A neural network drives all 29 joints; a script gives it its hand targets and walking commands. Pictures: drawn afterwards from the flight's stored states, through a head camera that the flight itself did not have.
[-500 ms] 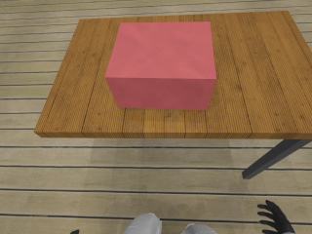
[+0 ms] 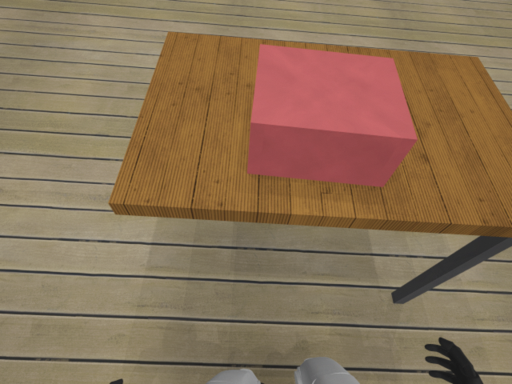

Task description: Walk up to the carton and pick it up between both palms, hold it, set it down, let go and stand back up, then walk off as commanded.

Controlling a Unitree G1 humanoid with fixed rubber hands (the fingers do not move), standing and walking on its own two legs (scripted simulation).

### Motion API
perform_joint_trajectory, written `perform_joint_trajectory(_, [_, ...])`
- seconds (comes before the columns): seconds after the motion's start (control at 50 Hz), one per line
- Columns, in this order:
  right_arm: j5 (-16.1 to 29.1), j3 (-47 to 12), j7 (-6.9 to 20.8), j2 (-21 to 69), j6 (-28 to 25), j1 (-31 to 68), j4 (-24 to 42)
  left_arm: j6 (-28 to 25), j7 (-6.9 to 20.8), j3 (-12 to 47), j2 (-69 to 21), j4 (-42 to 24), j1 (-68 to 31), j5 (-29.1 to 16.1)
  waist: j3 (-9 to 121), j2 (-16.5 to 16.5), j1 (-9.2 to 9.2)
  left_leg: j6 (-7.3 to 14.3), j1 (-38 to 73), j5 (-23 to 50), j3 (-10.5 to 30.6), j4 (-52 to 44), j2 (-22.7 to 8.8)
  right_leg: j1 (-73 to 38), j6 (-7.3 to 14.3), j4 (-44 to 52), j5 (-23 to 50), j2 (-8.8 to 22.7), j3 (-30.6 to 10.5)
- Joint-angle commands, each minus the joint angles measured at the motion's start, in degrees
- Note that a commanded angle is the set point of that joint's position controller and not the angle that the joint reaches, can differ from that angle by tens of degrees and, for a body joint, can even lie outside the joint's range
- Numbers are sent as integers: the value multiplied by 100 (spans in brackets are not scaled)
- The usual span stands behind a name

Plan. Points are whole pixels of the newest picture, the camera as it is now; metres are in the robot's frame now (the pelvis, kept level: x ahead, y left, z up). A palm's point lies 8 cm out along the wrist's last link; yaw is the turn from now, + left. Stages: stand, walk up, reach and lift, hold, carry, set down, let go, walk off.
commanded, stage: walk off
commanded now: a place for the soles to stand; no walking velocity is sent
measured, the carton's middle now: (321, 115) +0.60 -0.11 +0.02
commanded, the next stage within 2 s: none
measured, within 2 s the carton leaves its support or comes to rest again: neither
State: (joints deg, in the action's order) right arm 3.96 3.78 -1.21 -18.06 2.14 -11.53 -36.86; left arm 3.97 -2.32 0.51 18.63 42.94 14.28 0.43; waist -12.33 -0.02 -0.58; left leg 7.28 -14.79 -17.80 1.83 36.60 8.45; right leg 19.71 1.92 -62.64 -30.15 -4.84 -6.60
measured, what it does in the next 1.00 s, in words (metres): steps to the left: right foot, then left foot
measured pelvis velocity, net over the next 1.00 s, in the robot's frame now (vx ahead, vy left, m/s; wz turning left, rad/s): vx -0.01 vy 0.20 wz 0.01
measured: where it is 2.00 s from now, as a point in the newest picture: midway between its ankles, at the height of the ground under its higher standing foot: (289, 382)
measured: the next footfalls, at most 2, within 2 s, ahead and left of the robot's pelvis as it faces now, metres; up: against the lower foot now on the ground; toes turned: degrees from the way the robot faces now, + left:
right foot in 0.12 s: +0.05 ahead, -0.14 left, +0.00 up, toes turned +10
left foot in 0.30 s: -0.07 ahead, +0.20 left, +0.00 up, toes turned -13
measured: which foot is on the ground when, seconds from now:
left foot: down 0.00-0.10, up 0.12-0.28, down 0.30-0.70, up 0.72-0.86, down 0.88-1.00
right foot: up 0.00-0.10, down 0.12-0.28, up 0.30-0.68, down 0.70-0.88, up 0.90-1.00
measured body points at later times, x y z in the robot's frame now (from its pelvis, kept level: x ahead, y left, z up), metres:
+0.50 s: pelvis -0.05 +0.15 -0.05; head +0.05 +0.22 +0.38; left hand +0.08 +0.42 -0.22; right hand +0.01 -0.16 -0.12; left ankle -0.11 +0.21 -0.72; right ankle -0.05 -0.05 -0.66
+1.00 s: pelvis -0.01 +0.20 -0.05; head +0.07 +0.26 +0.38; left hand +0.13 +0.49 -0.20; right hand +0.12 -0.10 -0.12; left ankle -0.04 +0.35 -0.72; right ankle -0.04 +0.05 -0.67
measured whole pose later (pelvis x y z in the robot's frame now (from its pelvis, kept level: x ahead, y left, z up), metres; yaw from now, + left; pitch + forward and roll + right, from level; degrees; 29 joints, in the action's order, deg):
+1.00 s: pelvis -0.01 +0.20 -0.05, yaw +1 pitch -6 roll -2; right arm 4.0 1.7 -4.5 -19.5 -0.9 -8.9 -39.1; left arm 4.8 -1.9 -1.4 22.5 39.6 5.6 1.3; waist -18.7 6.0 0.6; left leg -1.0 -17.5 -36.1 11.6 59.8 4.0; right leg 24.5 0.6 -75.9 -33.3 -6.9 -9.2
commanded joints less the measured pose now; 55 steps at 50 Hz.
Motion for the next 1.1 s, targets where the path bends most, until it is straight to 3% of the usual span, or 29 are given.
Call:
perform_joint_trajectory(0.0, [-493, 749, -133, -1617, 6, 939, 797, -84, -129, -1041, 1843, 366, 1748, -116, 1404, -1114, 968, -3413, 1222, 6844, 13, 661, 96, -996, 706, 4017, 398, 198, 792])
perform_joint_trajectory(0.02, [-529, 745, -111, -1606, 29, 897, 762, -98, -191, -1095, 1854, 336, 1603, -141, 1533, -765, 1021, -2987, 1202, 6574, -131, 1984, 304, -1081, 881, 4521, 1082, 461, 619])
perform_joint_trajectory(0.04, [-442, 799, -97, -1624, 43, 795, 759, -149, -219, -1124, 1848, 149, 1079, -148, 1596, 916, 1056, -2361, 782, 3433, 29, 3978, 440, -1132, 1115, 4975, 2654, 1182, -49])
perform_joint_trajectory(0.06, [-349, 642, -92, -1342, 28, 236, 698, -193, -275, -1068, 1817, -94, 345, -29, 1926, 2634, 721, -1465, -685, -2259, 688, 5216, 315, -1962, 1464, 4183, 4966, 2092, -1575])
perform_joint_trajectory(0.08, [-483, 557, -112, -1252, 49, -429, 668, -209, -256, -843, 1710, -504, -326, 87, 1841, 1143, 27, -724, -26, -1999, 1900, 4663, -371, -573, 1230, 3557, 4791, 2026, -2028])
perform_joint_trajectory(0.14, [-455, 719, -34, -1595, 183, -1085, 167, -305, -314, -1064, 1979, -812, -1336, 257, 967, 1474, -419, -403, 416, -2272, 2747, 6108, -615, 2255, 1569, 3476, 2338, 2664, -2419])
perform_joint_trajectory(0.18, [-506, 743, -53, -1782, 111, -728, 226, -387, -281, -993, 1965, -882, -1421, 265, 376, 1466, -428, -575, -374, -2894, 2936, 4309, -858, 1478, 1214, 2770, 3810, 2395, -2154])
perform_joint_trajectory(0.22, [-369, 618, -55, -1721, -114, -1382, -92, -288, -233, -796, 1642, -900, -1921, 148, 343, -239, -1171, -527, 392, -236, 2829, -1488, -1398, 1022, -13, 256, 3048, 906, -735])
perform_joint_trajectory(0.24, [-368, 658, -79, -1891, -174, -961, -300, -241, -200, -634, 1286, -747, -1687, 148, -187, -1811, -861, -953, 393, 2335, 3076, -1437, -1326, 2003, -271, -942, -338, -154, -570])
perform_joint_trajectory(0.26, [-461, 635, -94, -1883, -209, -763, -167, -191, -174, -654, 1231, -687, -1160, 53, 195, -2004, -593, -1148, 1046, 4238, 3158, -637, -1269, 2435, -149, -1269, -1056, -361, -588])
perform_joint_trajectory(0.3, [-554, 512, -226, -1679, -176, -444, 56, -80, -111, -636, 1341, -376, -88, -47, 862, -1364, -39, -1096, 1336, 4869, 2269, 86, -1403, 2314, 151, -1020, -735, -302, -666])
perform_joint_trajectory(0.32, [-416, 461, -246, -1903, -182, -395, 110, -80, -82, -615, 1360, -675, -678, 19, 580, -1496, -251, -1028, 1010, 5573, 2381, -9, -1624, 2873, 92, -1793, -851, -299, -652])
perform_joint_trajectory(0.34, [-480, 545, -286, -2106, -203, -178, 175, -98, -149, -699, 1457, -587, -979, 104, 345, -1837, -550, -1125, 616, 3655, 3729, -876, -1907, 2932, -38, -1800, -939, -323, -1201])
perform_joint_trajectory(0.36, [-609, 551, -323, -2066, -276, -265, 164, -59, -111, -755, 1797, -506, -1215, 2, 118, -1528, -512, -1288, 138, 2700, 3598, -821, -1557, 2543, 87, -1750, -478, -280, -1307])
perform_joint_trajectory(0.42, [-508, 456, -447, -1785, -315, -734, -68, 28, -40, -766, 1717, -386, -1067, 13, -350, -1534, -446, -2567, 447, 4264, 2849, -817, -1041, 2381, 77, -1053, -463, -469, -731])
perform_joint_trajectory(0.54, [-501, 594, -525, -1672, -301, -694, 96, 114, 72, -821, 1782, -257, -458, 34, 979, -1209, -160, -2100, 2237, 5260, 2377, -107, -906, 1844, -124, 184, 171, -232, 91])
perform_joint_trajectory(0.6, [-392, 581, -518, -1698, -353, -311, 334, 29, 23, -1053, 1929, -21, 561, 189, 1271, -968, 565, -3111, 1485, 7246, 1133, 1346, -270, 84, 180, 2211, 115, -84, 909])
perform_joint_trajectory(0.62, [-377, 617, -524, -1715, -299, 295, 460, -18, 32, -1138, 1987, 192, 1095, 127, 1777, -559, 1164, -3305, 716, 6943, 562, 2634, 121, -1594, 629, 3603, 903, 316, 904])
perform_joint_trajectory(0.64, [-232, 633, -520, -1864, -362, 410, 607, -42, -6, -1225, 2142, 130, 1149, 78, 2175, 970, 1410, -3019, -434, 5065, 503, 4148, 438, -3215, 1051, 4119, 3664, 813, 206])
perform_joint_trajectory(0.66, [-122, 521, -511, -1602, -381, -193, 494, -71, -18, -1171, 1968, -170, 479, 87, 2508, 3213, 1162, -1967, -1987, -1728, 1100, 5793, 252, -4087, 1523, 2956, 5621, 1852, -1795])
perform_joint_trajectory(0.68, [-207, 407, -522, -1513, -378, -683, 559, -125, -75, -1023, 1738, -589, -114, 123, 2766, 2363, 601, -1001, -1274, -3466, 1874, 4984, -302, -3029, 1261, 2665, 6273, 1997, -2125])
perform_joint_trajectory(0.7, [-330, 435, -512, -1442, -351, -636, 417, -134, -46, -903, 1419, -646, -414, 175, 2441, 1065, 401, -499, -722, -2848, 2148, 4023, -757, -1962, 991, 2478, 6066, 1802, -1938])
perform_joint_trajectory(0.74, [-352, 513, -455, -1864, -280, -1195, -76, -169, -38, -967, 1832, -955, -1259, 151, 1556, 1577, 7, -37, -307, -3727, 2772, 4024, -1197, 33, 1070, 1576, 6149, 2434, -1874])
perform_joint_trajectory(0.8, [-300, 495, -380, -1784, -407, -1232, 14, -236, 7, -948, 1671, -1146, -1033, 199, 1236, 600, -333, -364, 290, 144, 1672, 4, -1131, 291, 427, 648, 4901, 954, -1117])
perform_joint_trajectory(0.84, [-445, 623, -436, -2260, -484, -1015, -208, -110, 95, -784, 1209, -1045, -1205, 145, 1164, -2043, -470, -616, 1045, 3818, 2847, -613, -1775, 1850, -195, -1372, -871, -535, -687])
perform_joint_trajectory(0.86, [-461, 571, -471, -2304, -498, -692, -160, -18, 127, -848, 1445, -946, -1220, 78, 1023, -1524, -399, -331, 720, 3180, 3511, -735, -2196, 2005, -38, -1814, -842, -619, -957])
perform_joint_trajectory(0.88, [-550, 463, -453, -2183, -481, -239, 27, 41, 161, -859, 1606, -768, -629, 7, 1064, -945, -101, 295, 20, 2091, 3034, -648, -2381, 1434, 47, -1706, -564, -431, -698])
perform_joint_trajectory(0.92, [-620, 436, -435, -2242, -436, 280, 118, -8, 93, -877, 1664, -872, -849, 62, 461, -1102, -116, 960, -33, 3357, 3298, -378, -2746, 2094, -156, -2339, -1046, -386, -884])
perform_joint_trajectory(1.08, [-518, 514, -590, -2209, -499, -892, -16, -94, 225, -779, 1630, -1045, -1161, 105, 860, -730, -487, 317, 2109, 4903, 2945, 261, -2272, 2846, -255, -1357, -392, -4, -569])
